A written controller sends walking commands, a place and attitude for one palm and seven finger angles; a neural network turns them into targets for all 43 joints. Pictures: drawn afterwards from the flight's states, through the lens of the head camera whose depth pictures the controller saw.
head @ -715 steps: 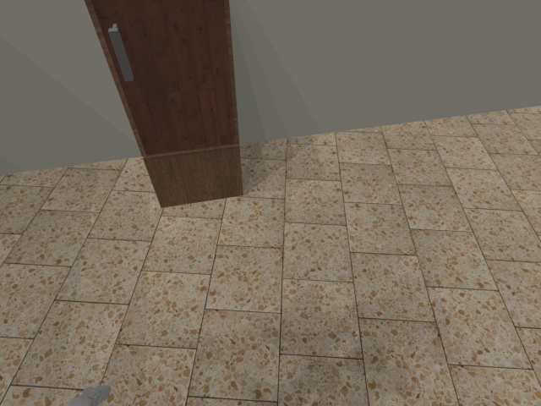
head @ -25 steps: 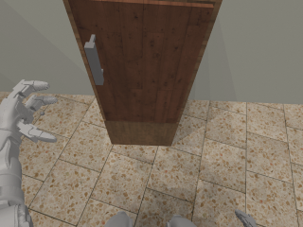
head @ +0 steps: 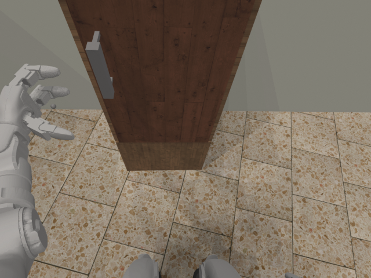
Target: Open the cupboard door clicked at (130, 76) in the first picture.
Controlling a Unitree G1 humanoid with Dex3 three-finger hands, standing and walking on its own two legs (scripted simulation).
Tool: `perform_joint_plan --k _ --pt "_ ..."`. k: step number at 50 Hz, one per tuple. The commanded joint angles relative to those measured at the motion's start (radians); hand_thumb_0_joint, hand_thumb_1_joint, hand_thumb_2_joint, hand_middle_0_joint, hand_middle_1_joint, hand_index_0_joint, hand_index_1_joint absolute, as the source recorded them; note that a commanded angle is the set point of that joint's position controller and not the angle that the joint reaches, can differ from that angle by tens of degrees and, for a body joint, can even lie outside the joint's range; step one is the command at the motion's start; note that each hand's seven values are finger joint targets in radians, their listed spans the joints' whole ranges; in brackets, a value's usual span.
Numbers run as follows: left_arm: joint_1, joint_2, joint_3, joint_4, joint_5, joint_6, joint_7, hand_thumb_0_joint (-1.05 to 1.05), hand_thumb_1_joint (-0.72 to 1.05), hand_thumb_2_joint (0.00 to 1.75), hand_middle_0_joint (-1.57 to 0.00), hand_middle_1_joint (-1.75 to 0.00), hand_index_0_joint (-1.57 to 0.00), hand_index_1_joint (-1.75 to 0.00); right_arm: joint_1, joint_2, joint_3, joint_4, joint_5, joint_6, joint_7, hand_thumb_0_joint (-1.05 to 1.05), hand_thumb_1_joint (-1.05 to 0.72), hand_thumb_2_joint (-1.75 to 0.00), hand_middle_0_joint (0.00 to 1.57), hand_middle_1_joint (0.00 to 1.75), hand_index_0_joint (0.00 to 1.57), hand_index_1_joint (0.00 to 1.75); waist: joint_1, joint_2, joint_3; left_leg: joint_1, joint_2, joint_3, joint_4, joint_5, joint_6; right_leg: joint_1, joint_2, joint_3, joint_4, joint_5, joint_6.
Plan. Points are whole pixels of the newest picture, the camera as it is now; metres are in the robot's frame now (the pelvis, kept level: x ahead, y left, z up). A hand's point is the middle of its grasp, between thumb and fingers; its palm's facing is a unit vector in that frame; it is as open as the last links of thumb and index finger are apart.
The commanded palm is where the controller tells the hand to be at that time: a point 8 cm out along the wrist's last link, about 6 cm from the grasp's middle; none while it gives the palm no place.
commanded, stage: move the hooked fingers beside the handle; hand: left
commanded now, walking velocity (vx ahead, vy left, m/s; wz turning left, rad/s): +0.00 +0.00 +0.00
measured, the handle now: (103, 67) +0.58 +0.18 +0.06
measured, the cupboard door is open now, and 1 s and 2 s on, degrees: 0 0 0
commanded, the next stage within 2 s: none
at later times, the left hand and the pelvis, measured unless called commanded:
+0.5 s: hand (68, 77) +0.53 +0.25 +0.08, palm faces +0.01 -1.00 -0.03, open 14.0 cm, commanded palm +0.51 +0.29 +0.07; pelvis +0.00 +0.00 -0.01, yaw -1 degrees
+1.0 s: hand (61, 78) +0.52 +0.26 +0.08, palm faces +0.01 -1.00 -0.03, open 14.0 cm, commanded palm +0.51 +0.29 +0.07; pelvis +0.02 +0.00 -0.01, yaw -1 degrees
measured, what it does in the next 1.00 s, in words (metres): stands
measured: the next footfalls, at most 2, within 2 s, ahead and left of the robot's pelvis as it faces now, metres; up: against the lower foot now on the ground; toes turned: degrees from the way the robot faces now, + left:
none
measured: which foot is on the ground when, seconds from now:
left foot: down 0.00-1.00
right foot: down 0.00-1.00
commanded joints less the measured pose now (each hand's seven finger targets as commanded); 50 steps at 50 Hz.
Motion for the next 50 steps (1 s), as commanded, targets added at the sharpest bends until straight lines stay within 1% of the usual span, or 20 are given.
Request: perform_joint_plan --k 1,5,8,13,15,17,19,20,21,23,24,27,29,32,34,37,40,45,48,50 --pt "-0.432 0.321 0.050 -0.116 -0.023 -0.071 0.008 0.00 -0.50 0.30 -0.30 -1.20 -0.30 -1.20 0.133 -0.190 -0.072 -0.051 0.005 0.004 -0.011 0.00 -0.90 -0.90 0.20 0.30 0.20 0.30 -0.020 0.070 -0.399 0.324 0.009 -0.090 -0.096 0.382 -0.018 0.097 0.028 0.028 -0.070 0.280 -0.006" --pt "-0.529 0.331 0.022 -0.076 0.007 -0.072 0.010 0.00 -0.50 0.30 -0.30 -1.20 -0.30 -1.20 0.143 -0.195 -0.068 -0.044 0.002 0.016 -0.016 0.00 -0.90 -0.90 0.20 0.30 0.20 0.30 -0.039 0.128 -0.373 0.301 0.005 -0.094 -0.092 0.310 -0.013 0.048 0.024 0.034 -0.070 0.222 -0.011" --pt "-0.589 0.398 0.046 -0.038 0.024 -0.077 0.017 0.00 -0.50 0.30 -0.30 -1.20 -0.30 -1.20 0.160 -0.204 -0.064 -0.034 0.000 0.025 -0.019 0.00 -0.90 -0.90 0.20 0.30 0.20 0.30 -0.056 0.106 -0.393 0.269 0.006 -0.097 -0.076 0.281 -0.009 0.048 0.026 0.043 -0.069 0.204 -0.007" --pt "-0.647 0.446 0.065 -0.030 0.033 -0.085 0.013 0.00 -0.50 0.30 -0.30 -1.20 -0.30 -1.20 0.187 -0.208 -0.061 -0.026 -0.007 0.039 -0.017 0.00 -0.90 -0.90 0.20 0.30 0.20 0.30 -0.058 0.172 -0.490 0.312 0.010 -0.102 -0.049 0.362 -0.015 0.046 0.029 0.042 -0.047 0.254 -0.008" --pt "-0.653 0.425 0.043 0.011 0.039 -0.069 0.011 0.00 -0.50 0.30 -0.30 -1.20 -0.30 -1.20 0.198 -0.207 -0.057 -0.026 -0.009 0.048 -0.015 0.00 -0.90 -0.90 0.20 0.30 0.20 0.30 -0.072 0.178 -0.469 0.309 0.010 -0.103 -0.043 0.378 -0.012 0.020 0.031 0.039 -0.046 0.260 -0.009" --pt "-0.663 0.475 0.066 0.040 0.053 -0.051 0.013 0.00 -0.50 0.30 -0.30 -1.20 -0.30 -1.20 0.208 -0.213 -0.055 -0.024 -0.009 0.059 -0.015 0.00 -0.90 -0.90 0.20 0.30 0.20 0.30 -0.072 0.159 -0.460 0.266 0.011 -0.100 -0.039 0.358 -0.009 0.033 0.031 0.041 -0.046 0.257 -0.004" --pt "-0.695 0.480 0.049 0.069 0.064 -0.031 0.017 0.00 -0.50 0.30 -0.30 -1.20 -0.30 -1.20 0.214 -0.214 -0.050 -0.027 -0.008 0.067 -0.017 0.00 -0.90 -0.90 0.20 0.30 0.20 0.30 -0.094 0.153 -0.426 0.217 0.011 -0.093 -0.034 0.322 -0.002 0.024 0.029 0.046 -0.052 0.243 0.000" --pt "-0.717 0.491 0.056 0.064 0.067 -0.033 0.019 0.00 -0.50 0.30 -0.30 -1.20 -0.30 -1.20 0.223 -0.213 -0.048 -0.029 -0.011 0.069 -0.017 0.00 -0.90 -0.90 0.20 0.30 0.20 0.30 -0.096 0.143 -0.430 0.216 0.010 -0.097 -0.029 0.338 0.001 0.027 0.032 0.044 -0.046 0.258 -0.002" --pt "-0.736 0.519 0.065 0.041 0.077 -0.037 0.021 0.00 -0.50 0.30 -0.30 -1.20 -0.30 -1.20 0.230 -0.216 -0.048 -0.029 -0.013 0.073 -0.016 0.00 -0.90 -0.90 0.20 0.30 0.20 0.30 -0.091 0.196 -0.463 0.244 0.012 -0.097 -0.027 0.365 -0.004 0.026 0.032 0.046 -0.043 0.272 -0.002" --pt "-0.746 0.526 0.074 0.009 0.079 -0.049 0.028 0.00 -0.50 0.30 -0.30 -1.20 -0.30 -1.20 0.243 -0.217 -0.052 -0.029 -0.019 0.080 -0.011 0.00 -0.90 -0.90 0.20 0.30 0.20 0.30 -0.089 0.223 -0.522 0.300 0.016 -0.104 -0.018 0.421 -0.010 0.012 0.034 0.041 -0.035 0.293 -0.003" --pt "-0.748 0.528 0.080 0.010 0.079 -0.052 0.031 0.00 -0.50 0.30 -0.30 -1.20 -0.30 -1.20 0.248 -0.217 -0.053 -0.028 -0.021 0.083 -0.009 0.00 -0.90 -0.90 0.20 0.30 0.20 0.30 -0.093 0.210 -0.541 0.305 0.018 -0.104 -0.010 0.427 -0.009 0.010 0.036 0.040 -0.034 0.297 -0.002" --pt "-0.767 0.544 0.086 0.059 0.081 -0.044 0.028 0.00 -0.50 0.30 -0.30 -1.20 -0.30 -1.20 0.262 -0.218 -0.049 -0.019 -0.021 0.094 -0.006 0.00 -0.90 -0.90 0.20 0.30 0.20 0.30 -0.106 0.197 -0.520 0.278 0.020 -0.104 -0.001 0.433 -0.007 0.012 0.040 0.040 -0.034 0.311 0.000" --pt "-0.702 0.542 0.089 0.091 0.087 -0.024 0.024 0.00 -0.50 0.30 -0.30 -1.20 -0.30 -1.20 0.269 -0.219 -0.050 -0.027 -0.021 0.102 -0.003 0.00 -0.90 -0.90 0.20 0.30 0.20 0.30 -0.095 0.182 -0.509 0.248 0.017 -0.096 -0.007 0.420 -0.003 0.035 0.039 0.041 -0.037 0.319 0.000" --pt "-0.650 0.514 0.070 0.057 0.094 -0.013 0.013 0.00 -0.50 0.30 -0.30 -1.20 -0.30 -1.20 0.280 -0.216 -0.051 -0.038 -0.024 0.117 0.004 0.00 -0.90 -0.90 0.20 0.30 0.20 0.30 -0.077 0.232 -0.535 0.319 0.022 -0.099 -0.015 0.492 -0.012 0.013 0.042 0.030 -0.033 0.342 -0.003" --pt "-0.644 0.509 0.078 0.023 0.083 -0.015 0.016 0.00 -0.50 0.30 -0.30 -1.20 -0.30 -1.20 0.280 -0.215 -0.055 -0.043 -0.025 0.124 0.008 0.00 -0.90 -0.90 0.20 0.30 0.20 0.30 -0.079 0.203 -0.533 0.317 0.024 -0.099 -0.017 0.507 -0.009 0.029 0.045 0.028 -0.038 0.364 -0.002" --pt "-0.652 0.553 0.136 -0.042 0.059 -0.039 0.022 0.00 -0.50 0.30 -0.30 -1.20 -0.30 -1.20 0.282 -0.219 -0.065 -0.048 -0.026 0.127 0.009 0.00 -0.90 -0.90 0.20 0.30 0.20 0.30 -0.067 0.179 -0.574 0.325 0.023 -0.099 -0.019 0.529 -0.008 0.078 0.050 0.032 -0.038 0.402 -0.003" --pt "-0.651 0.562 0.153 -0.068 0.057 -0.061 0.032 0.00 -0.50 0.30 -0.30 -1.20 -0.30 -1.20 0.274 -0.215 -0.069 -0.048 -0.026 0.122 0.012 0.00 -0.90 -0.90 0.20 0.30 0.20 0.30 -0.064 0.204 -0.560 0.318 0.020 -0.088 -0.012 0.528 -0.006 0.092 0.052 0.040 -0.036 0.421 -0.009" --pt "-0.576 0.464 0.090 -0.093 0.057 -0.064 0.024 0.00 -0.50 0.30 -0.30 -1.20 -0.30 -1.20 0.264 -0.202 -0.068 -0.048 -0.021 0.130 0.020 0.00 -0.90 -0.90 0.20 0.30 0.20 0.30 -0.057 0.268 -0.543 0.429 0.026 -0.095 -0.017 0.632 -0.015 0.036 0.056 0.026 -0.047 0.417 -0.011" --pt "-0.573 0.415 0.051 -0.023 0.044 -0.039 0.008 0.00 -0.50 0.30 -0.30 -1.20 -0.30 -1.20 0.256 -0.204 -0.067 -0.037 -0.017 0.138 0.018 0.00 -0.90 -0.90 0.20 0.30 0.20 0.30 -0.078 0.191 -0.460 0.378 0.026 -0.101 -0.036 0.542 -0.014 0.015 0.055 0.016 -0.064 0.360 -0.004" --pt "-0.600 0.361 0.009 0.004 0.033 -0.032 0.001 0.00 -0.50 0.30 -0.30 -1.20 -0.30 -1.20 0.250 -0.203 -0.065 -0.036 -0.014 0.137 0.013 0.00 -0.90 -0.90 0.20 0.30 0.20 0.30 -0.096 0.189 -0.411 0.375 0.025 -0.103 -0.039 0.515 -0.012 -0.020 0.053 0.013 -0.067 0.337 -0.008"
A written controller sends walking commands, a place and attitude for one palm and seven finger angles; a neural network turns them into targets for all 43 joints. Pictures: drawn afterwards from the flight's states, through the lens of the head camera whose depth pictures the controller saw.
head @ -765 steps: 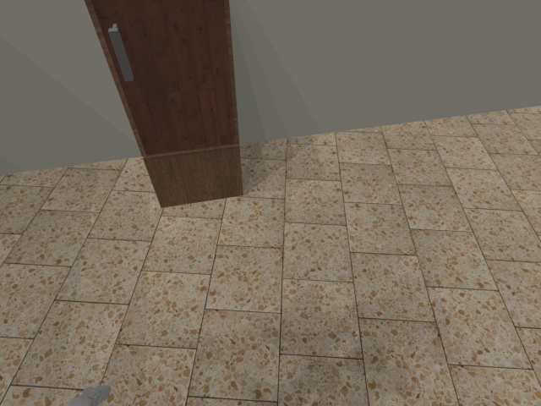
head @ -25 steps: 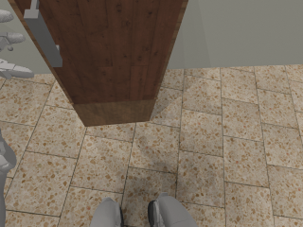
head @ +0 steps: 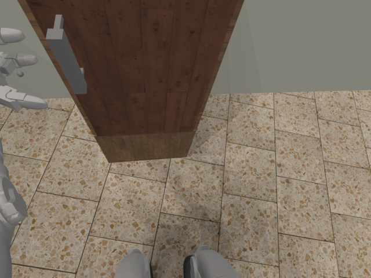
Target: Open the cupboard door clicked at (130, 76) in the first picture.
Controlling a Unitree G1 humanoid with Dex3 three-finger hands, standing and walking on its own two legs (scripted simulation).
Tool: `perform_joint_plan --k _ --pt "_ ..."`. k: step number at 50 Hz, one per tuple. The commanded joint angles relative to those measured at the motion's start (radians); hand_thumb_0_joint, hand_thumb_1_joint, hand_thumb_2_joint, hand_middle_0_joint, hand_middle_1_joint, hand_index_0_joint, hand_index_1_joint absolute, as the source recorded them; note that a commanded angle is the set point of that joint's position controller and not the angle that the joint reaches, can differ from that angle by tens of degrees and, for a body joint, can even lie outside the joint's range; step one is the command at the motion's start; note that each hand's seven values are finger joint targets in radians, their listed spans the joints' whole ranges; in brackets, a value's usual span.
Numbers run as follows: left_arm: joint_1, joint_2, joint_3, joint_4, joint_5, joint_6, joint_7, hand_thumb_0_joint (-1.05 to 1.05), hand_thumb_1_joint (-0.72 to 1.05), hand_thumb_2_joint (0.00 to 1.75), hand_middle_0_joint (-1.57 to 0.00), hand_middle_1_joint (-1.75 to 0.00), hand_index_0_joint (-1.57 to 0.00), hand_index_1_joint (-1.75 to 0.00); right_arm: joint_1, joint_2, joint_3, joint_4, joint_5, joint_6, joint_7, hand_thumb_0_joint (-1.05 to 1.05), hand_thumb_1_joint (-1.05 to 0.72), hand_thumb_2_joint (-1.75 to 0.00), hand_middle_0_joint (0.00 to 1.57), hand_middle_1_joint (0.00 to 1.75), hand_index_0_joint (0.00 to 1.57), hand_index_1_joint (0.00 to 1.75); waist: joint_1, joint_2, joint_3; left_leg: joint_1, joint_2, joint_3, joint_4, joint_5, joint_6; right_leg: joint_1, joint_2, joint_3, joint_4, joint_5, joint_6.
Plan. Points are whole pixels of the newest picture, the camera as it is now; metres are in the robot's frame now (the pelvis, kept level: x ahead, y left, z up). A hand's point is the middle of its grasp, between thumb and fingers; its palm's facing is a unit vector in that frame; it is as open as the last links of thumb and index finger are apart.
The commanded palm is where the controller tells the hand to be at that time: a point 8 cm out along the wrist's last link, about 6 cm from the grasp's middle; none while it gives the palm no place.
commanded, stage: move the hooked fingers beside the handle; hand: left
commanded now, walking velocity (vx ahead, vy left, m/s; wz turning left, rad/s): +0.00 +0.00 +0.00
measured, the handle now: (70, 57) +0.56 +0.20 +0.07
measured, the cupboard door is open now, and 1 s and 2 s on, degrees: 0 0 0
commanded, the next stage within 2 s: slide the fingers in behind the handle in 1.50 s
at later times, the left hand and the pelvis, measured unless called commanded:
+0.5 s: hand (24, 76) +0.50 +0.27 +0.08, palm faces +0.05 -1.00 -0.03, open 14.0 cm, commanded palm +0.49 +0.31 +0.07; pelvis -0.02 +0.00 -0.01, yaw +0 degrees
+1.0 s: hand (20, 73) +0.51 +0.28 +0.07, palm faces +0.05 -1.00 -0.02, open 14.0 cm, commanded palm +0.49 +0.31 +0.07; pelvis -0.01 +0.01 -0.01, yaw -1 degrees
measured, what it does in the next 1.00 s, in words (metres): stands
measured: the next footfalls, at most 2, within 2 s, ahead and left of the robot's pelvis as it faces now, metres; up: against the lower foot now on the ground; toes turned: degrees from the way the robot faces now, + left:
none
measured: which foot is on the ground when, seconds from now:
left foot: down 0.00-1.00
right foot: down 0.00-1.00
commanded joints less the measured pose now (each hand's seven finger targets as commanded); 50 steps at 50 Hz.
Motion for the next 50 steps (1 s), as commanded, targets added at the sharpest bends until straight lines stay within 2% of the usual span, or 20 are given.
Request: perform_joint_plan --k 1,3,7,9,10,11,16,17,20,23,24,26,29,30,31,34,39,41,45,50 --pt "-0.422 0.207 -0.040 -0.162 -0.045 -0.050 -0.017 0.00 -0.50 0.30 -0.30 -1.20 -0.30 -1.20 0.188 -0.205 -0.077 -0.016 0.004 -0.001 -0.018 0.00 -0.90 -0.90 0.20 0.30 0.20 0.30 -0.023 0.182 -0.418 0.482 -0.003 -0.095 -0.079 0.541 -0.014 0.059 0.021 0.019 -0.062 0.334 -0.004" --pt "-0.435 0.207 -0.038 -0.156 -0.043 -0.058 -0.005 0.00 -0.50 0.30 -0.30 -1.20 -0.30 -1.20 0.184 -0.205 -0.077 -0.013 0.002 -0.004 -0.020 0.00 -0.90 -0.90 0.20 0.30 0.20 0.30 -0.024 0.171 -0.415 0.467 -0.005 -0.097 -0.075 0.507 -0.014 0.048 0.020 0.021 -0.059 0.310 -0.005" --pt "-0.480 0.256 0.000 -0.228 -0.033 -0.107 0.027 0.00 -0.50 0.30 -0.30 -1.20 -0.30 -1.20 0.177 -0.203 -0.079 -0.011 -0.004 -0.013 -0.020 0.00 -0.90 -0.90 0.20 0.30 0.20 0.30 -0.008 0.209 -0.519 0.518 -0.005 -0.107 -0.058 0.574 -0.026 0.068 0.017 0.025 -0.035 0.340 -0.009" --pt "-0.499 0.234 -0.020 -0.207 -0.027 -0.109 0.035 0.00 -0.50 0.30 -0.30 -1.20 -0.30 -1.20 0.168 -0.197 -0.074 -0.006 -0.002 -0.015 -0.017 0.00 -0.90 -0.90 0.20 0.30 0.20 0.30 -0.020 0.198 -0.492 0.499 -0.006 -0.104 -0.053 0.552 -0.023 0.061 0.017 0.027 -0.037 0.333 -0.006" --pt "-0.499 0.282 0.016 -0.215 -0.023 -0.114 0.041 0.00 -0.50 0.30 -0.30 -1.20 -0.30 -1.20 0.172 -0.203 -0.076 -0.007 -0.004 -0.016 -0.020 0.00 -0.90 -0.90 0.20 0.30 0.20 0.30 -0.007 0.211 -0.502 0.504 -0.005 -0.111 -0.052 0.574 -0.027 0.070 0.016 0.024 -0.028 0.341 -0.012" --pt "-0.492 0.263 -0.006 -0.197 -0.017 -0.106 0.040 0.00 -0.50 0.30 -0.30 -1.20 -0.30 -1.20 0.168 -0.200 -0.074 -0.010 -0.001 -0.014 -0.018 0.00 -0.90 -0.90 0.20 0.30 0.20 0.30 -0.010 0.224 -0.510 0.512 -0.006 -0.108 -0.056 0.565 -0.029 0.063 0.016 0.025 -0.031 0.329 -0.008" --pt "-0.450 0.309 0.014 -0.156 -0.006 -0.074 0.035 0.00 -0.50 0.30 -0.30 -1.20 -0.30 -1.20 0.161 -0.202 -0.064 -0.028 0.004 -0.014 -0.023 0.00 -0.90 -0.90 0.20 0.30 0.20 0.30 -0.004 0.188 -0.498 0.420 -0.014 -0.086 -0.057 0.507 -0.012 0.128 0.013 0.037 -0.033 0.358 -0.003" --pt "-0.429 0.348 0.044 -0.140 -0.002 -0.070 0.035 0.00 -0.50 0.30 -0.30 -1.20 -0.30 -1.20 0.164 -0.207 -0.067 -0.031 0.003 -0.015 -0.026 0.00 -0.90 -0.90 0.20 0.30 0.20 0.30 0.005 0.149 -0.487 0.391 -0.013 -0.089 -0.060 0.476 -0.010 0.141 0.014 0.037 -0.035 0.342 -0.003" --pt "-0.485 0.288 -0.009 -0.151 -0.013 -0.078 0.020 0.00 -0.50 0.30 -0.30 -1.20 -0.30 -1.20 0.161 -0.201 -0.061 -0.033 0.006 -0.015 -0.026 0.00 -0.90 -0.90 0.20 0.30 0.20 0.30 -0.018 0.182 -0.448 0.403 -0.013 -0.089 -0.064 0.451 -0.009 0.098 0.016 0.034 -0.039 0.314 -0.007" --pt "-0.481 0.352 0.031 -0.102 -0.017 -0.074 0.012 0.00 -0.50 0.30 -0.30 -1.20 -0.30 -1.20 0.170 -0.215 -0.062 -0.025 0.006 -0.021 -0.034 0.00 -0.90 -0.90 0.20 0.30 0.20 0.30 -0.028 0.121 -0.437 0.323 -0.013 -0.082 -0.056 0.376 0.001 0.119 0.016 0.048 -0.048 0.279 0.000" --pt "-0.515 0.333 0.003 -0.100 -0.014 -0.073 0.003 0.00 -0.50 0.30 -0.30 -1.20 -0.30 -1.20 0.170 -0.212 -0.056 -0.021 0.009 -0.022 -0.034 0.00 -0.90 -0.90 0.20 0.30 0.20 0.30 -0.041 0.133 -0.429 0.306 -0.014 -0.081 -0.056 0.356 0.001 0.109 0.014 0.049 -0.045 0.265 0.001" --pt "-0.528 0.349 0.009 -0.097 -0.013 -0.078 -0.008 0.00 -0.50 0.30 -0.30 -1.20 -0.30 -1.20 0.176 -0.213 -0.056 -0.016 0.007 -0.025 -0.036 0.00 -0.90 -0.90 0.20 0.30 0.20 0.30 -0.031 0.190 -0.455 0.333 -0.014 -0.084 -0.048 0.364 -0.003 0.089 0.014 0.049 -0.038 0.257 -0.004" --pt "-0.541 0.348 -0.010 -0.088 0.000 -0.071 -0.012 0.00 -0.50 0.30 -0.30 -1.20 -0.30 -1.20 0.186 -0.216 -0.054 -0.007 0.004 -0.027 -0.037 0.00 -0.90 -0.90 0.20 0.30 0.20 0.30 -0.040 0.197 -0.455 0.345 -0.009 -0.100 -0.045 0.360 -0.005 0.041 0.013 0.038 -0.031 0.223 -0.004" --pt "-0.554 0.311 -0.034 -0.089 -0.005 -0.071 -0.014 0.00 -0.50 0.30 -0.30 -1.20 -0.30 -1.20 0.190 -0.216 -0.054 -0.008 0.003 -0.030 -0.036 0.00 -0.90 -0.90 0.20 0.30 0.20 0.30 -0.048 0.222 -0.453 0.375 -0.009 -0.107 -0.044 0.379 -0.007 0.005 0.016 0.033 -0.027 0.222 -0.008" --pt "-0.578 0.351 -0.006 -0.122 -0.006 -0.077 -0.010 0.00 -0.50 0.30 -0.30 -1.20 -0.30 -1.20 0.197 -0.222 -0.055 0.001 -0.001 -0.029 -0.037 0.00 -0.90 -0.90 0.20 0.30 0.20 0.30 -0.042 0.231 -0.489 0.404 -0.002 -0.118 -0.042 0.408 -0.013 0.002 0.014 0.027 -0.021 0.228 -0.007" --pt "-0.560 0.321 -0.011 -0.114 -0.014 -0.068 -0.005 0.00 -0.50 0.30 -0.30 -1.20 -0.30 -1.20 0.202 -0.221 -0.059 0.003 -0.003 -0.028 -0.032 0.00 -0.90 -0.90 0.20 0.30 0.20 0.30 -0.045 0.226 -0.512 0.423 -0.001 -0.119 -0.034 0.424 -0.013 -0.009 0.016 0.026 -0.024 0.231 -0.005" --pt "-0.504 0.436 0.070 -0.122 0.006 -0.050 0.009 0.00 -0.50 0.30 -0.30 -1.20 -0.30 -1.20 0.205 -0.223 -0.057 -0.016 -0.003 -0.024 -0.029 0.00 -0.90 -0.90 0.20 0.30 0.20 0.30 -0.009 0.215 -0.539 0.348 -0.010 -0.093 -0.024 0.448 -0.005 0.093 0.016 0.039 -0.013 0.302 -0.003" --pt "-0.507 0.473 0.092 -0.189 0.017 -0.066 0.019 0.00 -0.50 0.30 -0.30 -1.20 -0.30 -1.20 0.207 -0.222 -0.060 -0.021 -0.006 -0.019 -0.026 0.00 -0.90 -0.90 0.20 0.30 0.20 0.30 0.010 0.270 -0.587 0.401 -0.007 -0.098 -0.024 0.510 -0.014 0.101 0.018 0.036 -0.002 0.338 -0.008" --pt "-0.472 0.381 0.047 -0.202 -0.006 -0.070 0.013 0.00 -0.50 0.30 -0.30 -1.20 -0.30 -1.20 0.201 -0.215 -0.062 -0.027 -0.001 -0.010 -0.019 0.00 -0.90 -0.90 0.20 0.30 0.20 0.30 -0.008 0.249 -0.549 0.447 0.000 -0.101 -0.028 0.556 -0.015 0.069 0.027 0.024 -0.011 0.353 -0.008" --pt "-0.452 0.365 0.044 -0.124 -0.029 -0.041 -0.022 0.00 -0.50 0.30 -0.30 -1.20 -0.30 -1.20 0.204 -0.222 -0.062 -0.016 0.004 -0.010 -0.027 0.00 -0.90 -0.90 0.20 0.30 0.20 0.30 -0.021 0.184 -0.469 0.385 -0.006 -0.095 -0.040 0.493 -0.006 0.081 0.026 0.026 -0.028 0.338 -0.006"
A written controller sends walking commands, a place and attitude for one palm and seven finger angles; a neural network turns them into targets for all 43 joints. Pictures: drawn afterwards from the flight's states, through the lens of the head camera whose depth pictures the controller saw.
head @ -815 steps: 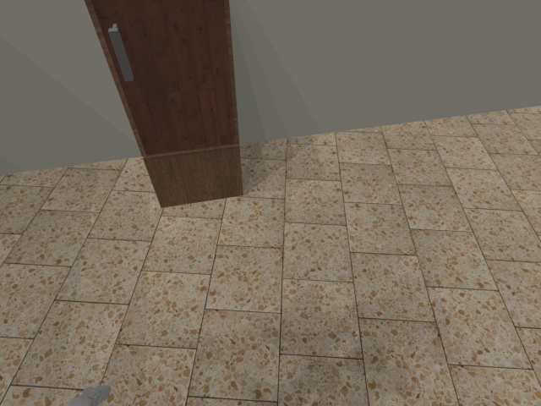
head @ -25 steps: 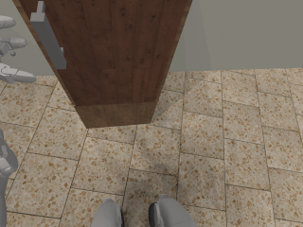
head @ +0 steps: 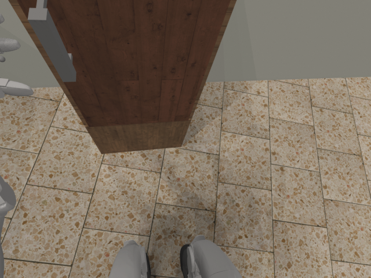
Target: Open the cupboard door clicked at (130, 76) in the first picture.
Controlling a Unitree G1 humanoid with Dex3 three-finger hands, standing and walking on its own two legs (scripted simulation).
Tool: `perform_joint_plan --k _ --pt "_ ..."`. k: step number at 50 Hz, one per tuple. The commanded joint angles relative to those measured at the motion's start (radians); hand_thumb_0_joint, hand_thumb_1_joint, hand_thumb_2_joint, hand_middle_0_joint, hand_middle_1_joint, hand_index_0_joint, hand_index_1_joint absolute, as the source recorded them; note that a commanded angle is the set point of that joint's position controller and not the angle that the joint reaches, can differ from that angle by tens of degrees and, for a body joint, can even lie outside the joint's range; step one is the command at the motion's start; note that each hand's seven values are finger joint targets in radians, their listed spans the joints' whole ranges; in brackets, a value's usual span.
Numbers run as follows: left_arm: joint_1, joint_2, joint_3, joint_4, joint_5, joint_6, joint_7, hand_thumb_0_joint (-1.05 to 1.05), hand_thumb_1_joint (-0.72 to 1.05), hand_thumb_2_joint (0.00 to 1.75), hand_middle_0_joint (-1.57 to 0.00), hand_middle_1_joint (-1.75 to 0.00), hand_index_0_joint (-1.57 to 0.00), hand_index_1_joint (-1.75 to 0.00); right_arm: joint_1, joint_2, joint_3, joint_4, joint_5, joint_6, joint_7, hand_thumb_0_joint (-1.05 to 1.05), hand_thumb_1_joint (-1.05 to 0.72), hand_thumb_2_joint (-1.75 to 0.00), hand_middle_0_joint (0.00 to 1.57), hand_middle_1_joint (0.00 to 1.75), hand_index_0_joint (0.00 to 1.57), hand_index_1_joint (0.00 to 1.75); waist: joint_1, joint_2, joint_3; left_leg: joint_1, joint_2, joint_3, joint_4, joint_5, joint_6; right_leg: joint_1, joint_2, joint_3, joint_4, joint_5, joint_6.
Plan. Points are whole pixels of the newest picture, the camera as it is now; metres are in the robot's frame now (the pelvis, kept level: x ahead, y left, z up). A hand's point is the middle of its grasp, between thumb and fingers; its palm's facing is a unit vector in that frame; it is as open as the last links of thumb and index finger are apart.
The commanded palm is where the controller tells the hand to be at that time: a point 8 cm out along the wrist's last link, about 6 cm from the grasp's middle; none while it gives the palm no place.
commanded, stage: move the hooked fingers beside the handle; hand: left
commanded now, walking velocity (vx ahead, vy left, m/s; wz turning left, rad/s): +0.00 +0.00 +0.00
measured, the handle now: (57, 41) +0.56 +0.20 +0.08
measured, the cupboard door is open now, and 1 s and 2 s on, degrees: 0 0 0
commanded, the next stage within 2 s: slide the fingers in behind the handle in 0.50 s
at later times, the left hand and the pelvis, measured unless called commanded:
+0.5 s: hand (9, 60) +0.51 +0.26 +0.09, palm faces +0.05 -1.00 -0.01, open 14.0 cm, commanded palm +0.49 +0.30 +0.08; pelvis +0.00 +0.00 +0.00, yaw +1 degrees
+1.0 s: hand (31, 62) +0.52 +0.24 +0.08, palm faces +0.05 -1.00 -0.01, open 13.8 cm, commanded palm +0.50 +0.27 +0.08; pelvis -0.01 -0.01 +0.00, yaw +1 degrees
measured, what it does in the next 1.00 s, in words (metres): stands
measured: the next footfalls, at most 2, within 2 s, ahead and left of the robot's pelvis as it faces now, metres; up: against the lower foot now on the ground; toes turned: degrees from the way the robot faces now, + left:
none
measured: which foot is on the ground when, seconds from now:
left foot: down 0.00-1.00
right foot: down 0.00-1.00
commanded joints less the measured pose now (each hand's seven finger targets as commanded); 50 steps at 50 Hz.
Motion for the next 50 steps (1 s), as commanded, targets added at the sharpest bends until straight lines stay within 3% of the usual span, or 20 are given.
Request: perform_joint_plan --k 1,4,6,9,14,17,19,21,24,26,27,31,33,34,37,38,41,44,48,50 --pt "-0.383 0.298 0.014 -0.194 -0.041 -0.053 -0.028 0.00 -0.50 0.30 -0.30 -1.20 -0.30 -1.20 0.203 -0.217 -0.084 -0.020 0.004 -0.003 -0.019 0.00 -0.90 -0.90 0.20 0.30 0.20 0.30 0.009 0.212 -0.516 0.493 -0.008 -0.089 -0.094 0.520 -0.019 0.155 0.021 0.030 -0.069 0.347 -0.010" --pt "-0.367 0.221 -0.034 -0.227 -0.044 -0.067 -0.031 0.00 -0.50 0.30 -0.30 -1.20 -0.30 -1.20 0.203 -0.209 -0.087 -0.015 -0.001 -0.002 -0.012 0.00 -0.90 -0.90 0.20 0.30 0.20 0.30 0.006 0.243 -0.517 0.574 0.000 -0.108 -0.092 0.593 -0.033 0.087 0.023 0.015 -0.070 0.329 -0.013" --pt "-0.384 0.233 -0.013 -0.255 -0.058 -0.084 -0.027 0.00 -0.50 0.30 -0.30 -1.20 -0.30 -1.20 0.207 -0.213 -0.094 -0.007 -0.004 0.001 -0.013 0.00 -0.90 -0.90 0.20 0.30 0.20 0.30 0.005 0.217 -0.538 0.605 0.007 -0.121 -0.085 0.642 -0.040 0.079 0.025 0.010 -0.065 0.337 -0.013" --pt "-0.393 0.165 -0.047 -0.238 -0.069 -0.083 -0.022 0.00 -0.50 0.30 -0.30 -1.20 -0.30 -1.20 0.195 -0.207 -0.095 -0.004 -0.003 0.000 -0.007 0.00 -0.90 -0.90 0.20 0.30 0.20 0.30 -0.004 0.219 -0.516 0.604 0.003 -0.123 -0.091 0.599 -0.041 0.060 0.024 0.007 -0.073 0.301 -0.012" --pt "-0.404 0.192 -0.037 -0.247 -0.042 -0.079 0.019 0.00 -0.50 0.30 -0.30 -1.20 -0.30 -1.20 0.191 -0.204 -0.093 -0.004 -0.005 0.001 -0.008 0.00 -0.90 -0.90 0.20 0.30 0.20 0.30 0.009 0.243 -0.511 0.614 0.004 -0.132 -0.097 0.616 -0.053 0.054 0.020 0.004 -0.068 0.289 -0.015" --pt "-0.408 0.214 -0.013 -0.309 -0.035 -0.099 0.043 0.00 -0.50 0.30 -0.30 -1.20 -0.30 -1.20 0.186 -0.199 -0.096 -0.016 -0.007 0.001 -0.005 0.00 -0.90 -0.90 0.20 0.30 0.20 0.30 0.028 0.268 -0.583 0.659 0.004 -0.134 -0.093 0.680 -0.063 0.084 0.022 0.006 -0.061 0.319 -0.016" --pt "-0.388 0.222 -0.006 -0.298 -0.035 -0.103 0.049 0.00 -0.50 0.30 -0.30 -1.20 -0.30 -1.20 0.173 -0.199 -0.094 -0.019 -0.006 0.001 -0.004 0.00 -0.90 -0.90 0.20 0.30 0.20 0.30 0.034 0.255 -0.562 0.628 0.001 -0.125 -0.098 0.634 -0.059 0.105 0.021 0.007 -0.065 0.311 -0.017" --pt "-0.398 0.200 -0.016 -0.302 -0.042 -0.104 0.051 0.00 -0.50 0.30 -0.30 -1.20 -0.30 -1.20 0.174 -0.197 -0.093 -0.020 -0.004 0.001 -0.002 0.00 -0.90 -0.90 0.20 0.30 0.20 0.30 0.027 0.258 -0.564 0.642 0.001 -0.127 -0.101 0.651 -0.059 0.105 0.024 0.006 -0.068 0.320 -0.016" --pt "-0.336 0.217 -0.011 -0.195 -0.036 -0.070 0.045 0.00 -0.50 0.30 -0.30 -1.20 -0.30 -1.20 0.168 -0.203 -0.089 -0.025 0.003 0.002 -0.008 0.00 -0.90 -0.90 0.20 0.30 0.20 0.30 0.019 0.153 -0.467 0.503 -0.010 -0.098 -0.115 0.501 -0.029 0.159 0.020 0.017 -0.084 0.312 -0.011" --pt "-0.372 0.212 -0.031 -0.171 -0.033 -0.061 0.034 0.00 -0.50 0.30 -0.30 -1.20 -0.30 -1.20 0.167 -0.202 -0.082 -0.027 0.006 0.001 -0.013 0.00 -0.90 -0.90 0.20 0.30 0.20 0.30 0.005 0.161 -0.438 0.465 -0.015 -0.090 -0.117 0.456 -0.022 0.158 0.017 0.024 -0.083 0.306 -0.010" --pt "-0.366 0.241 -0.015 -0.171 -0.025 -0.063 0.032 0.00 -0.50 0.30 -0.30 -1.20 -0.30 -1.20 0.170 -0.206 -0.083 -0.028 0.006 0.000 -0.014 0.00 -0.90 -0.90 0.20 0.30 0.20 0.30 0.017 0.161 -0.444 0.455 -0.015 -0.093 -0.119 0.429 -0.023 0.159 0.017 0.025 -0.082 0.282 -0.012" --pt "-0.402 0.231 -0.022 -0.221 -0.041 -0.106 0.016 0.00 -0.50 0.30 -0.30 -1.20 -0.30 -1.20 0.173 -0.205 -0.085 -0.023 0.002 -0.011 -0.015 0.00 -0.90 -0.90 0.20 0.30 0.20 0.30 0.013 0.197 -0.507 0.501 -0.014 -0.095 -0.106 0.455 -0.026 0.151 0.018 0.031 -0.074 0.293 -0.015" --pt "-0.391 0.195 -0.037 -0.195 -0.058 -0.111 0.003 0.00 -0.50 0.30 -0.30 -1.20 -0.30 -1.20 0.170 -0.203 -0.086 -0.018 0.003 -0.016 -0.014 0.00 -0.90 -0.90 0.20 0.30 0.20 0.30 0.000 0.144 -0.483 0.460 -0.015 -0.087 -0.100 0.416 -0.018 0.160 0.020 0.037 -0.081 0.284 -0.010" --pt "-0.387 0.220 -0.019 -0.174 -0.059 -0.106 0.000 0.00 -0.50 0.30 -0.30 -1.20 -0.30 -1.20 0.170 -0.206 -0.085 -0.015 0.004 -0.018 -0.017 0.00 -0.90 -0.90 0.20 0.30 0.20 0.30 0.003 0.129 -0.470 0.423 -0.016 -0.082 -0.099 0.399 -0.013 0.183 0.017 0.043 -0.080 0.287 -0.010" --pt "-0.427 0.213 -0.040 -0.180 -0.051 -0.093 -0.004 0.00 -0.50 0.30 -0.30 -1.20 -0.30 -1.20 0.176 -0.205 -0.083 -0.005 0.005 -0.019 -0.019 0.00 -0.90 -0.90 0.20 0.30 0.20 0.30 0.002 0.187 -0.481 0.441 -0.017 -0.087 -0.097 0.396 -0.016 0.149 0.012 0.040 -0.073 0.270 -0.012" --pt "-0.436 0.179 -0.074 -0.180 -0.042 -0.087 -0.001 0.00 -0.50 0.30 -0.30 -1.20 -0.30 -1.20 0.175 -0.202 -0.083 -0.006 0.006 -0.020 -0.018 0.00 -0.90 -0.90 0.20 0.30 0.20 0.30 -0.003 0.218 -0.473 0.462 -0.017 -0.093 -0.100 0.392 -0.019 0.115 0.012 0.037 -0.075 0.249 -0.013" --pt "-0.446 0.203 -0.047 -0.210 -0.039 -0.089 0.027 0.00 -0.50 0.30 -0.30 -1.20 -0.30 -1.20 0.183 -0.205 -0.086 -0.005 0.001 -0.022 -0.018 0.00 -0.90 -0.90 0.20 0.30 0.20 0.30 0.003 0.213 -0.508 0.495 -0.013 -0.102 -0.097 0.420 -0.021 0.106 0.014 0.032 -0.072 0.250 -0.013" --pt "-0.492 0.161 -0.070 -0.240 -0.037 -0.094 0.055 0.00 -0.50 0.30 -0.30 -1.20 -0.30 -1.20 0.182 -0.198 -0.088 0.001 -0.002 -0.029 -0.014 0.00 -0.90 -0.90 0.20 0.30 0.20 0.30 -0.009 0.226 -0.527 0.510 -0.013 -0.105 -0.093 0.420 -0.023 0.093 0.013 0.030 -0.069 0.246 -0.012" --pt "-0.477 0.190 -0.035 -0.233 -0.022 -0.098 0.096 0.00 -0.50 0.30 -0.30 -1.20 -0.30 -1.20 0.190 -0.200 -0.089 0.002 -0.007 -0.032 -0.009 0.00 -0.90 -0.90 0.20 0.30 0.20 0.30 0.002 0.199 -0.551 0.503 -0.013 -0.107 -0.091 0.434 -0.022 0.121 0.014 0.029 -0.062 0.262 -0.012" --pt "-0.463 0.167 -0.049 -0.243 -0.014 -0.099 0.108 0.00 -0.50 0.30 -0.30 -1.20 -0.30 -1.20 0.194 -0.196 -0.089 -0.005 -0.008 -0.030 -0.004 0.00 -0.90 -0.90 0.20 0.30 0.20 0.30 0.005 0.217 -0.563 0.518 -0.016 -0.102 -0.088 0.477 -0.023 0.126 0.015 0.029 -0.055 0.297 -0.015"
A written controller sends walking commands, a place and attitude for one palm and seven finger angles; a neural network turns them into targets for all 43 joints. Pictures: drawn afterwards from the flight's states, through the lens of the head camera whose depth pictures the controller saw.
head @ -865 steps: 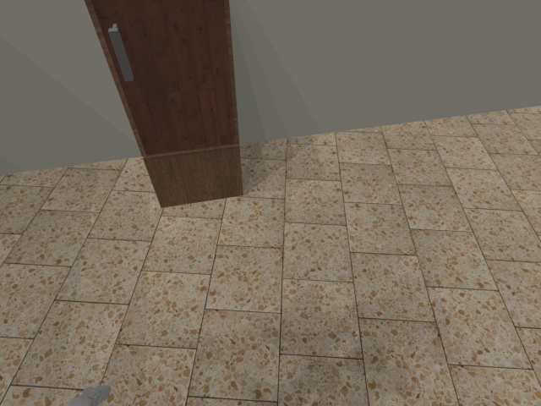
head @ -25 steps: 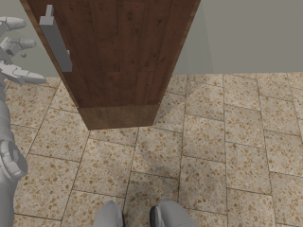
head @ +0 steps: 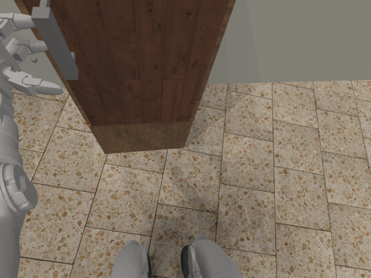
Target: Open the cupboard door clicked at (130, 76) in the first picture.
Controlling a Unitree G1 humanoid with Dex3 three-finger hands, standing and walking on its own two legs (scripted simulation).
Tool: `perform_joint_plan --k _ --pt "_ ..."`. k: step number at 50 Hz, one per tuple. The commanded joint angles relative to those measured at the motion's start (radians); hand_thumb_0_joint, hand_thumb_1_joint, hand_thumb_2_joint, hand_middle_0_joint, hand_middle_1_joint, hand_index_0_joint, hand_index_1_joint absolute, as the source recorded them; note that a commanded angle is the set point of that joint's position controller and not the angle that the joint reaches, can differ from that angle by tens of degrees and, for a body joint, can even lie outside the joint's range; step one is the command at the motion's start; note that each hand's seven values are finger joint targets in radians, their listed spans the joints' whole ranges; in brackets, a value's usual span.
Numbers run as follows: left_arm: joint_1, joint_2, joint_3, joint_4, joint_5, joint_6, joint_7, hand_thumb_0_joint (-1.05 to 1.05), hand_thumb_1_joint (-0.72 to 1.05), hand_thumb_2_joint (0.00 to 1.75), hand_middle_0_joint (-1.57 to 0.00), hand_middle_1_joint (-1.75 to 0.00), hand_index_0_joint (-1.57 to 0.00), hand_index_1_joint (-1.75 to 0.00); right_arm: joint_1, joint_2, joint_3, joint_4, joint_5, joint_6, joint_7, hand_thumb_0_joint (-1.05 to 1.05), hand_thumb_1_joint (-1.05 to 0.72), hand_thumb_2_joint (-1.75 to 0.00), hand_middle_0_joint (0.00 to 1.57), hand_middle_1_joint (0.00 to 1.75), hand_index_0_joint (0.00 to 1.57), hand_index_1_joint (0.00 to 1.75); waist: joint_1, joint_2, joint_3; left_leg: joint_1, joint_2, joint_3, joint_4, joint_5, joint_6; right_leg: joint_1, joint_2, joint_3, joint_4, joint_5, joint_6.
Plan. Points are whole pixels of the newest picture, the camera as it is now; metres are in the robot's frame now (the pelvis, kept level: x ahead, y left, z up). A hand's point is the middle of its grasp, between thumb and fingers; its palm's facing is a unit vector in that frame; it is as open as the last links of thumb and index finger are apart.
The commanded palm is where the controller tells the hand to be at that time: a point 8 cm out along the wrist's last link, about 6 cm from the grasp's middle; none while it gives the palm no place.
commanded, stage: slide the fingers in behind the handle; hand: left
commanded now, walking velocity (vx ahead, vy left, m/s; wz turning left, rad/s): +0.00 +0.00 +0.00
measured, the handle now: (60, 40) +0.57 +0.20 +0.08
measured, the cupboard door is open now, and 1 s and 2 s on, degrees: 0 0 0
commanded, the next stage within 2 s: close the thumb around the handle in 1.20 s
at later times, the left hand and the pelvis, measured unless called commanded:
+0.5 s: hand (49, 60) +0.53 +0.21 +0.08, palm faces +0.04 -1.00 +0.00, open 13.9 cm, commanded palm +0.51 +0.24 +0.08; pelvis +0.01 +0.00 +0.00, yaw +1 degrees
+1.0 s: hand (65, 59) +0.53 +0.18 +0.08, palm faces +0.03 -1.00 -0.03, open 13.9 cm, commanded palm +0.50 +0.22 +0.08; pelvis +0.00 -0.01 +0.00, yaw +0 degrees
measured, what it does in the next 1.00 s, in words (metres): stands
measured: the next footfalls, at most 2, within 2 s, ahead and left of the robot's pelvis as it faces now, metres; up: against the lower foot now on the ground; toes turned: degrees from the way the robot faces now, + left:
none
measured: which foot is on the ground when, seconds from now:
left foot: down 0.00-1.00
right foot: down 0.00-1.00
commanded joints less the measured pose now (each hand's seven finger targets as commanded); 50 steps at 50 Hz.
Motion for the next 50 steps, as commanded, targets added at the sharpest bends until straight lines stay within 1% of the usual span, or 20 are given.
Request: perform_joint_plan --k 1,2,5,6,9,12,15,17,20,21,22,24,28,34,37,40,41,44,47,50 --pt "-0.458 0.261 -0.001 -0.252 -0.008 -0.072 0.027 0.00 -0.50 0.30 -0.30 -1.20 -0.30 -1.20 0.205 -0.188 -0.073 -0.025 0.001 -0.003 -0.002 0.00 -0.90 -0.90 0.20 0.30 0.20 0.30 -0.003 0.231 -0.560 0.535 -0.005 -0.087 -0.094 0.470 -0.012 0.130 0.021 0.043 -0.084 0.304 0.002" --pt "-0.454 0.215 -0.033 -0.232 -0.006 -0.067 0.028 0.00 -0.50 0.30 -0.30 -1.20 -0.30 -1.20 0.206 -0.186 -0.074 -0.021 0.001 -0.004 0.000 0.00 -0.90 -0.90 0.20 0.30 0.20 0.30 -0.015 0.220 -0.538 0.544 -0.004 -0.092 -0.097 0.457 -0.014 0.107 0.023 0.039 -0.089 0.289 0.002" --pt "-0.477 0.198 -0.038 -0.219 -0.018 -0.062 0.030 0.00 -0.50 0.30 -0.30 -1.20 -0.30 -1.20 0.211 -0.189 -0.075 -0.012 0.001 -0.008 -0.001 0.00 -0.90 -0.90 0.20 0.30 0.20 0.30 -0.035 0.168 -0.496 0.512 -0.005 -0.087 -0.100 0.419 -0.003 0.122 0.027 0.044 -0.105 0.284 0.003" --pt "-0.479 0.225 -0.020 -0.239 -0.018 -0.068 0.029 0.00 -0.50 0.30 -0.30 -1.20 -0.30 -1.20 0.211 -0.192 -0.078 -0.009 0.001 -0.008 -0.002 0.00 -0.90 -0.90 0.20 0.30 0.20 0.30 -0.023 0.179 -0.528 0.519 -0.006 -0.086 -0.101 0.424 -0.006 0.139 0.024 0.048 -0.103 0.292 0.004" --pt "-0.475 0.168 -0.057 -0.235 -0.025 -0.068 0.019 0.00 -0.50 0.30 -0.30 -1.20 -0.30 -1.20 0.209 -0.183 -0.078 -0.003 0.001 -0.015 -0.001 0.00 -0.90 -0.90 0.20 0.30 0.20 0.30 -0.032 0.178 -0.514 0.519 -0.006 -0.083 -0.101 0.427 -0.006 0.132 0.023 0.045 -0.103 0.301 0.003" --pt "-0.439 0.165 -0.043 -0.240 -0.034 -0.081 0.017 0.00 -0.50 0.30 -0.30 -1.20 -0.30 -1.20 0.211 -0.181 -0.080 0.000 -0.001 -0.017 0.004 0.00 -0.90 -0.90 0.20 0.30 0.20 0.30 -0.011 0.202 -0.542 0.552 -0.008 -0.083 -0.097 0.466 -0.010 0.136 0.026 0.045 -0.099 0.318 -0.002" --pt "-0.471 0.097 -0.091 -0.254 -0.037 -0.091 0.023 0.00 -0.50 0.30 -0.30 -1.20 -0.30 -1.20 0.207 -0.173 -0.082 0.006 -0.002 -0.022 0.006 0.00 -0.90 -0.90 0.20 0.30 0.20 0.30 -0.032 0.198 -0.505 0.560 -0.007 -0.089 -0.096 0.473 -0.009 0.105 0.025 0.040 -0.099 0.314 -0.003" --pt "-0.455 0.108 -0.072 -0.268 -0.039 -0.094 0.037 0.00 -0.50 0.30 -0.30 -1.20 -0.30 -1.20 0.207 -0.174 -0.086 0.006 -0.002 -0.022 0.010 0.00 -0.90 -0.90 0.20 0.30 0.20 0.30 -0.018 0.193 -0.539 0.571 -0.009 -0.089 -0.098 0.492 -0.012 0.127 0.025 0.040 -0.096 0.331 -0.002" --pt "-0.419 0.128 -0.041 -0.225 -0.038 -0.086 0.060 0.00 -0.50 0.30 -0.30 -1.20 -0.30 -1.20 0.209 -0.174 -0.083 0.002 -0.002 -0.019 0.011 0.00 -0.90 -0.90 0.20 0.30 0.20 0.30 -0.007 0.150 -0.504 0.526 -0.012 -0.085 -0.099 0.483 -0.009 0.148 0.023 0.038 -0.092 0.336 -0.003" --pt "-0.461 0.087 -0.083 -0.252 -0.034 -0.087 0.065 0.00 -0.50 0.30 -0.30 -1.20 -0.30 -1.20 0.196 -0.167 -0.082 -0.001 -0.001 -0.021 0.015 0.00 -0.90 -0.90 0.20 0.30 0.20 0.30 -0.020 0.176 -0.509 0.523 -0.015 -0.080 -0.100 0.469 -0.008 0.147 0.022 0.044 -0.092 0.340 0.002" --pt "-0.432 0.133 -0.035 -0.246 -0.027 -0.087 0.078 0.00 -0.50 0.30 -0.30 -1.20 -0.30 -1.20 0.200 -0.169 -0.085 -0.002 -0.002 -0.020 0.016 0.00 -0.90 -0.90 0.20 0.30 0.20 0.30 0.002 0.174 -0.517 0.516 -0.015 -0.077 -0.099 0.465 -0.009 0.166 0.021 0.043 -0.090 0.341 -0.001" --pt "-0.430 0.116 -0.058 -0.256 -0.012 -0.091 0.092 0.00 -0.50 0.30 -0.30 -1.20 -0.30 -1.20 0.196 -0.166 -0.084 -0.009 -0.001 -0.018 0.017 0.00 -0.90 -0.90 0.20 0.30 0.20 0.30 -0.007 0.159 -0.516 0.507 -0.016 -0.074 -0.098 0.465 -0.006 0.172 0.019 0.047 -0.088 0.351 0.002" --pt "-0.398 0.088 -0.070 -0.299 -0.012 -0.109 0.096 0.00 -0.50 0.30 -0.30 -1.20 -0.30 -1.20 0.189 -0.162 -0.089 -0.017 -0.002 -0.018 0.024 0.00 -0.90 -0.90 0.20 0.30 0.20 0.30 0.010 0.184 -0.557 0.553 -0.016 -0.074 -0.102 0.503 -0.014 0.187 0.021 0.044 -0.086 0.372 -0.001" --pt "-0.365 0.094 -0.044 -0.217 -0.034 -0.074 0.100 0.00 -0.50 0.30 -0.30 -1.20 -0.30 -1.20 0.175 -0.164 -0.085 -0.029 0.007 -0.014 0.019 0.00 -0.90 -0.90 0.20 0.30 0.20 0.30 0.008 0.095 -0.462 0.427 -0.027 -0.051 -0.116 0.395 0.000 0.234 0.018 0.056 -0.101 0.355 0.005" --pt "-0.398 0.091 -0.052 -0.249 -0.010 -0.094 0.125 0.00 -0.50 0.30 -0.30 -1.20 -0.30 -1.20 0.174 -0.155 -0.082 -0.036 0.003 -0.020 0.020 0.00 -0.90 -0.90 0.20 0.30 0.20 0.30 0.015 0.146 -0.479 0.446 -0.029 -0.053 -0.115 0.394 -0.004 0.214 0.015 0.058 -0.092 0.339 0.002" --pt "-0.414 0.078 -0.051 -0.291 -0.006 -0.132 0.147 0.00 -0.50 0.30 -0.30 -1.20 -0.30 -1.20 0.179 -0.155 -0.088 -0.035 -0.005 -0.028 0.023 0.00 -0.90 -0.90 0.20 0.30 0.20 0.30 0.010 0.140 -0.528 0.498 -0.023 -0.063 -0.102 0.444 -0.006 0.193 0.019 0.053 -0.077 0.352 0.000" --pt "-0.413 0.108 -0.024 -0.283 -0.007 -0.138 0.151 0.00 -0.50 0.30 -0.30 -1.20 -0.30 -1.20 0.181 -0.158 -0.089 -0.028 -0.005 -0.027 0.023 0.00 -0.90 -0.90 0.20 0.30 0.20 0.30 0.017 0.146 -0.549 0.497 -0.023 -0.062 -0.097 0.453 -0.009 0.204 0.017 0.056 -0.073 0.363 0.002" --pt "-0.389 0.086 -0.042 -0.205 -0.006 -0.116 0.145 0.00 -0.50 0.30 -0.30 -1.20 -0.30 -1.20 0.177 -0.159 -0.085 -0.026 0.000 -0.026 0.023 0.00 -0.90 -0.90 0.20 0.30 0.20 0.30 0.005 0.085 -0.487 0.417 -0.028 -0.050 -0.104 0.381 -0.003 0.226 0.016 0.061 -0.083 0.340 0.007" --pt "-0.403 0.110 -0.038 -0.238 0.007 -0.109 0.139 0.00 -0.50 0.30 -0.30 -1.20 -0.30 -1.20 0.180 -0.161 -0.085 -0.034 0.001 -0.025 0.018 0.00 -0.90 -0.90 0.20 0.30 0.20 0.30 0.021 0.146 -0.538 0.453 -0.030 -0.050 -0.105 0.412 -0.005 0.230 0.012 0.063 -0.077 0.361 0.002" --pt "-0.410 0.086 -0.053 -0.205 0.004 -0.097 0.136 0.00 -0.50 0.30 -0.30 -1.20 -0.30 -1.20 0.187 -0.161 -0.084 -0.029 0.001 -0.024 0.015 0.00 -0.90 -0.90 0.20 0.30 0.20 0.30 0.003 0.098 -0.488 0.440 -0.027 -0.057 -0.106 0.391 0.000 0.205 0.016 0.058 -0.085 0.337 0.002"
